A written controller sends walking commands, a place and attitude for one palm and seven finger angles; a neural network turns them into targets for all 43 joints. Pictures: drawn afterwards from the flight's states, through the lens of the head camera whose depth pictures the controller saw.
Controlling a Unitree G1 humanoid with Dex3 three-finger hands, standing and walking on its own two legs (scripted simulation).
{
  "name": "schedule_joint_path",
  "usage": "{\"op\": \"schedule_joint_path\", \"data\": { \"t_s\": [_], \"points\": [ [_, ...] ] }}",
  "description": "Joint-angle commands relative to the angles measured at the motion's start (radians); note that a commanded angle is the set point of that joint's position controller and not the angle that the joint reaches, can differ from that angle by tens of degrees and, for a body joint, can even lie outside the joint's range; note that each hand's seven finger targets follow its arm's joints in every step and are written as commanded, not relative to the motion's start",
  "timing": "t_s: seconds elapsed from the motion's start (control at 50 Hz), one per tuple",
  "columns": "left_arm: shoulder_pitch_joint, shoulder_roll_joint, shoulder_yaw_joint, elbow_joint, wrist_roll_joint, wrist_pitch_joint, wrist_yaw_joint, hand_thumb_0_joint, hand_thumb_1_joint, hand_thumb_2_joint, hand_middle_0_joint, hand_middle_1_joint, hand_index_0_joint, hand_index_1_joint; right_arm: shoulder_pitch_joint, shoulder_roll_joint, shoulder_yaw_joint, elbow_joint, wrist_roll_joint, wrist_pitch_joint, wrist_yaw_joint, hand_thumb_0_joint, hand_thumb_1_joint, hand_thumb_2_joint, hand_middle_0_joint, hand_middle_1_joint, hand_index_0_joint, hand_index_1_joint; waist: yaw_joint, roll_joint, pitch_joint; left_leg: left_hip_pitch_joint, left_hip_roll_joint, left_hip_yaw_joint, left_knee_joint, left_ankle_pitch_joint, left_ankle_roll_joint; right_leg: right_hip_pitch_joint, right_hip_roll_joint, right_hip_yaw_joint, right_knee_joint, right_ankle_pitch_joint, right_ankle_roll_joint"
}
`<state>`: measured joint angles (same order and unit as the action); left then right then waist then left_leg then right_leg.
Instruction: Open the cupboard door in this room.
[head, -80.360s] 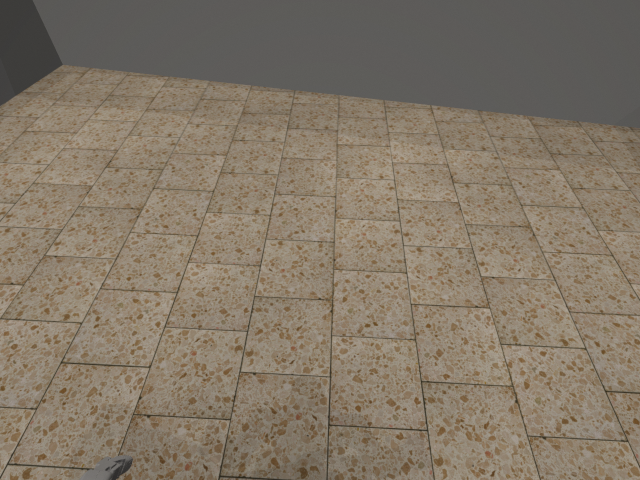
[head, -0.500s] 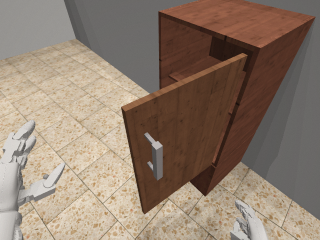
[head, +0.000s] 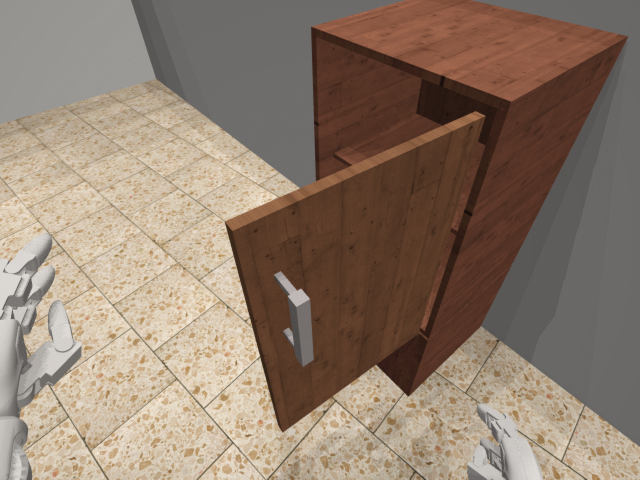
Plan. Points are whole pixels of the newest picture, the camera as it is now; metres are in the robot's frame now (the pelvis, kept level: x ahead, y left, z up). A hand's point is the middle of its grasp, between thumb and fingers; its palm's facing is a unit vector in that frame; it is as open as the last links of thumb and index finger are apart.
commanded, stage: step back with the hand held close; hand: left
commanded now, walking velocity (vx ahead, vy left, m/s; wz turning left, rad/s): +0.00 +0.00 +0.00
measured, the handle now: (293, 320) +0.31 +0.08 +0.04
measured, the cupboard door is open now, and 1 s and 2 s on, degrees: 86 86 86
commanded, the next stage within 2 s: stop stepping back and stand still in 1.04 s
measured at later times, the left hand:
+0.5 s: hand (43, 384) +0.15 +0.27 +0.15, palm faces +0.33 -0.80 -0.50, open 7.4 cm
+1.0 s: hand out of the picture +0.00 +0.32 +0.16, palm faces +0.54 -0.73 -0.42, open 7.4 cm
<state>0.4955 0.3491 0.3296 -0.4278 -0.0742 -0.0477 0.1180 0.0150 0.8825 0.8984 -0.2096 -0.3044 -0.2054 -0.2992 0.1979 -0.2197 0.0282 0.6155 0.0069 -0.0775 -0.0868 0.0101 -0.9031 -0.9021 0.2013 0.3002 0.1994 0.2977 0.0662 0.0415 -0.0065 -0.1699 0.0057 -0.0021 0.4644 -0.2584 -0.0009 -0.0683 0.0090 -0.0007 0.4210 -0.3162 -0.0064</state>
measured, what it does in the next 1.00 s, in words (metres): shifts its weight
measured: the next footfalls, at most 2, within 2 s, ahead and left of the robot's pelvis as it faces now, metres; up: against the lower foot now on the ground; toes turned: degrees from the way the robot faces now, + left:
right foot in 1.30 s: -0.36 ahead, -0.06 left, +0.00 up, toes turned +4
left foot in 1.48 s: -0.22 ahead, +0.15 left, +0.00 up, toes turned +5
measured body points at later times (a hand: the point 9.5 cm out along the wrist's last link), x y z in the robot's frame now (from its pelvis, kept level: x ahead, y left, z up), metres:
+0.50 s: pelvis -0.05 +0.02 +0.00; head -0.03 +0.02 +0.45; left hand +0.13 +0.31 +0.17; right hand +0.13 -0.23 -0.08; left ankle +0.00 +0.12 -0.74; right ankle -0.05 -0.11 -0.74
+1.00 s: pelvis -0.17 +0.04 -0.02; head -0.16 +0.06 +0.43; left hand -0.03 +0.35 +0.18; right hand +0.02 -0.19 -0.10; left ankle -0.04 +0.13 -0.73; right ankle -0.06 -0.11 -0.74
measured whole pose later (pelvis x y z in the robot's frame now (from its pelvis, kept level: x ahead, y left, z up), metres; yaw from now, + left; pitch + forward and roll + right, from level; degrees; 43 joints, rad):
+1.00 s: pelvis -0.17 +0.04 -0.02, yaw +5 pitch -3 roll -3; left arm 0.55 0.40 0.43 -0.57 -0.03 -0.22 0.18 0.01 0.89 0.90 -0.21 -0.30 -0.21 -0.30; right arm 0.22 -0.22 -0.01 0.63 -0.01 -0.06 -0.08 0.01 -0.90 -0.90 0.20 0.30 0.20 0.30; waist 0.02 0.01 0.05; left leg -0.48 -0.01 0.02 0.67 -0.27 0.03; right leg -0.38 0.01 0.04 0.60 -0.21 0.04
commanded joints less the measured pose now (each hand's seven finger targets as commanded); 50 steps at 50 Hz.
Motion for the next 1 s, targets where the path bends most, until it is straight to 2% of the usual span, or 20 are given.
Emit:
{"op": "schedule_joint_path", "data": {
  "t_s": [0.0,0.08,0.1,0.12,0.14,0.16,0.22,0.32,0.44,0.5,0.6,0.7,0.78,0.82,0.86,0.9,0.92,0.94,0.96,0.98],
  "points": [
    [-0.084,0.179,0.124,-0.187,-0.001,-0.072,0.016,0.0,0.9,0.9,-0.2,-0.3,-0.2,-0.3,-0.135,-0.097,-0.042,-0.162,0.003,-0.057,-0.004,0.0,-0.9,-0.9,0.2,0.3,0.2,0.3,-0.006,0.022,-0.059,0.101,-0.002,0.026,-0.037,0.287,0.025,-0.084,-0.003,-0.036,-0.063,0.347,0.005],
    [-0.087,0.171,0.118,-0.162,-0.004,-0.076,0.01,0.0,0.9,0.9,-0.2,-0.3,-0.2,-0.3,-0.14,-0.1,-0.047,-0.162,0.003,-0.05,-0.006,0.0,-0.9,-0.9,0.2,0.3,0.2,0.3,-0.005,-0.018,-0.05,0.103,0.0,0.026,-0.047,0.258,0.029,-0.088,-0.001,-0.031,-0.073,0.323,0.008],
    [-0.149,0.21,0.142,-0.246,-0.004,-0.089,0.014,0.0,0.9,0.9,-0.2,-0.3,-0.2,-0.3,-0.145,-0.101,-0.047,-0.171,0.003,-0.057,-0.006,0.0,-0.9,-0.9,0.2,0.3,0.2,0.3,-0.002,0.004,-0.089,0.115,-0.004,0.025,-0.044,0.262,0.03,-0.071,-0.005,-0.028,-0.071,0.332,0.007],
    [-0.321,0.386,0.311,-0.273,0.011,-0.141,0.031,0.0,0.9,0.9,-0.2,-0.3,-0.2,-0.3,-0.106,-0.11,-0.037,-0.19,0.009,-0.034,-0.002,0.0,-0.9,-0.9,0.2,0.3,0.2,0.3,-0.045,0.049,0.02,0.056,0.005,0.002,-0.013,0.23,0.042,-0.138,-0.055,0.024,-0.131,0.4,0.009],
    [-0.153,0.275,0.233,-0.171,0.004,-0.144,0.014,0.0,0.9,0.9,-0.2,-0.3,-0.2,-0.3,-0.132,-0.11,-0.052,-0.16,0.002,-0.023,-0.002,0.0,-0.9,-0.9,0.2,0.3,0.2,0.3,-0.046,-0.053,-0.02,0.064,0.011,-0.007,0.03,0.265,0.046,-0.136,-0.075,0.036,-0.127,0.482,0.01],
    [-0.069,0.232,0.188,-0.143,0.007,-0.132,0.004,0.0,0.9,0.9,-0.2,-0.3,-0.2,-0.3,-0.134,-0.115,-0.057,-0.164,0.001,-0.008,0.002,0.0,-0.9,-0.9,0.2,0.3,0.2,0.3,-0.051,-0.081,-0.042,0.072,0.011,0.003,0.042,0.301,0.045,-0.125,-0.083,0.038,-0.116,0.545,0.015],
    [0.015,0.191,0.155,-0.154,0.008,-0.122,-0.005,0.0,0.9,0.9,-0.2,-0.3,-0.2,-0.3,-0.129,-0.123,-0.069,-0.187,0.005,0.03,0.006,0.0,-0.9,-0.9,0.2,0.3,0.2,0.3,-0.054,-0.057,-0.101,0.07,0.02,0.017,0.048,0.414,0.04,-0.079,-0.085,0.006,-0.067,0.644,0.031],
    [0.042,0.251,0.2,-0.238,0.008,-0.12,0.015,0.0,0.9,0.9,-0.2,-0.3,-0.2,-0.3,-0.136,-0.126,-0.081,-0.207,0.012,0.067,0.0,0.0,-0.9,-0.9,0.2,0.3,0.2,0.3,-0.056,-0.013,-0.157,0.08,0.047,0.004,0.019,0.489,0.034,-0.09,-0.064,0.002,-0.037,0.562,0.029],
    [0.057,0.286,0.241,-0.31,0.004,-0.138,0.037,0.0,0.9,0.9,-0.2,-0.3,-0.2,-0.3,-0.134,-0.118,-0.083,-0.233,0.016,0.067,-0.01,0.0,-0.9,-0.9,0.2,0.3,0.2,0.3,-0.055,0.014,-0.168,0.01,0.063,-0.023,-0.012,0.418,0.034,-0.086,-0.038,0.011,-0.007,0.427,0.027],
    [0.078,0.27,0.234,-0.31,0.004,-0.149,0.041,0.0,0.9,0.9,-0.2,-0.3,-0.2,-0.3,-0.123,-0.128,-0.086,-0.234,0.014,0.058,-0.007,0.0,-0.9,-0.9,0.2,0.3,0.2,0.3,-0.059,0.05,-0.146,-0.068,0.074,-0.041,-0.046,0.297,0.037,-0.084,-0.023,0.013,0.002,0.319,0.028],
    [0.091,0.235,0.231,-0.267,0.022,-0.176,0.046,0.0,0.9,0.9,-0.2,-0.3,-0.2,-0.3,-0.117,-0.142,-0.085,-0.233,0.011,0.028,-0.003,0.0,-0.9,-0.9,0.2,0.3,0.2,0.3,-0.065,0.109,-0.052,-0.361,0.109,-0.104,-0.165,-0.211,0.067,-0.012,0.005,0.024,0.058,0.077,0.024],
    [0.036,0.218,0.23,-0.276,0.05,-0.202,0.047,0.0,0.9,0.9,-0.2,-0.3,-0.2,-0.3,-0.1,-0.156,-0.09,-0.23,0.006,-0.016,-0.003,0.0,-0.9,-0.9,0.2,0.3,0.2,0.3,-0.064,0.135,-0.03,-0.574,0.15,-0.175,-0.23,-0.48,0.095,0.068,0.052,0.015,0.178,-0.037,0.024],
    [0.026,0.248,0.242,-0.339,0.043,-0.216,0.054,0.0,0.9,0.9,-0.2,-0.3,-0.2,-0.3,-0.085,-0.13,-0.086,-0.22,-0.001,-0.045,0.0,0.0,-0.9,-0.9,0.2,0.3,0.2,0.3,-0.067,0.042,-0.078,-0.4,0.087,-0.115,-0.1,-0.338,0.064,-0.083,0.013,0.076,0.078,-0.031,-0.006],
    [0.037,0.295,0.277,-0.361,0.037,-0.225,0.061,0.0,0.9,0.9,-0.2,-0.3,-0.2,-0.3,-0.075,-0.129,-0.094,-0.2,-0.008,-0.048,0.002,0.0,-0.9,-0.9,0.2,0.3,0.2,0.3,-0.075,-0.048,-0.081,-0.224,0.015,-0.036,0.093,-0.255,0.024,-0.307,-0.071,0.203,-0.092,-0.19,-0.05],
    [0.029,0.257,0.235,-0.321,0.04,-0.225,0.072,0.0,0.9,0.9,-0.2,-0.3,-0.2,-0.3,-0.048,-0.116,-0.095,-0.161,-0.01,-0.039,0.008,0.0,-0.9,-0.9,0.2,0.3,0.2,0.3,-0.087,-0.14,-0.05,-0.039,-0.025,-0.001,0.357,-0.178,-0.013,-0.593,-0.198,0.312,-0.213,-0.35,-0.114],
    [-0.031,0.255,0.22,-0.317,0.045,-0.219,0.082,0.0,0.9,0.9,-0.2,-0.3,-0.2,-0.3,-0.041,-0.108,-0.088,-0.138,-0.013,-0.032,0.01,0.0,-0.9,-0.9,0.2,0.3,0.2,0.3,-0.101,-0.195,-0.031,0.03,-0.011,-0.001,0.36,-0.138,-0.009,-0.661,-0.215,0.25,-0.198,-0.289,-0.1],
    [-0.057,0.264,0.227,-0.31,0.044,-0.218,0.085,0.0,0.9,0.9,-0.2,-0.3,-0.2,-0.3,-0.043,-0.114,-0.089,-0.128,-0.014,-0.033,0.003,0.0,-0.9,-0.9,0.2,0.3,0.2,0.3,-0.11,-0.164,-0.027,0.049,-0.006,-0.002,0.262,-0.117,-0.005,-0.661,-0.166,0.201,-0.152,-0.227,-0.072],
    [-0.075,0.246,0.207,-0.306,0.038,-0.215,0.083,0.0,0.9,0.9,-0.2,-0.3,-0.2,-0.3,-0.045,-0.124,-0.083,-0.137,-0.013,-0.032,-0.003,0.0,-0.9,-0.9,0.2,0.3,0.2,0.3,-0.11,-0.086,0.002,-0.039,0.041,-0.072,0.084,-0.167,0.013,-0.589,-0.093,0.126,-0.042,-0.201,-0.029],
    [-0.094,0.242,0.211,-0.322,0.035,-0.22,0.079,0.0,0.9,0.9,-0.2,-0.3,-0.2,-0.3,-0.068,-0.151,-0.082,-0.158,-0.009,-0.041,-0.009,0.0,-0.9,-0.9,0.2,0.3,0.2,0.3,-0.099,0.123,0.024,-0.215,0.146,-0.223,-0.145,-0.296,0.057,-0.464,0.013,0.059,0.165,-0.183,0.018],
    [-0.108,0.242,0.235,-0.316,0.044,-0.226,0.083,0.0,0.9,0.9,-0.2,-0.3,-0.2,-0.3,-0.098,-0.156,-0.083,-0.166,-0.012,-0.059,-0.015,0.0,-0.9,-0.9,0.2,0.3,0.2,0.3,-0.084,0.314,-0.009,-0.476,0.321,-0.442,-0.34,-0.532,0.136,-0.235,0.103,0.004,0.506,-0.142,0.041]
  ]
}}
